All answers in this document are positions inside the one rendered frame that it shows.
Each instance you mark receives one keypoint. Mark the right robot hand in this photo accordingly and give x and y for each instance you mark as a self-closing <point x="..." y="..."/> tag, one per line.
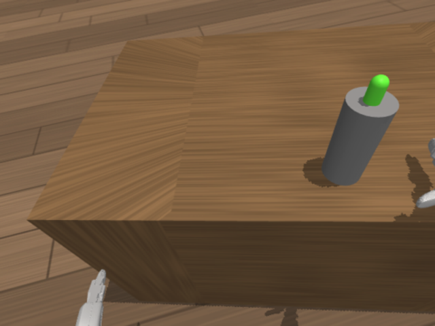
<point x="428" y="199"/>

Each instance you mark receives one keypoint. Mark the bottle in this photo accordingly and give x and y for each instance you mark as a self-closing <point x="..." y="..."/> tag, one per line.
<point x="364" y="118"/>

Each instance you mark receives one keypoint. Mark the left robot hand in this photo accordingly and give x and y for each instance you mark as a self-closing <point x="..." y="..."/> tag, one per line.
<point x="91" y="313"/>

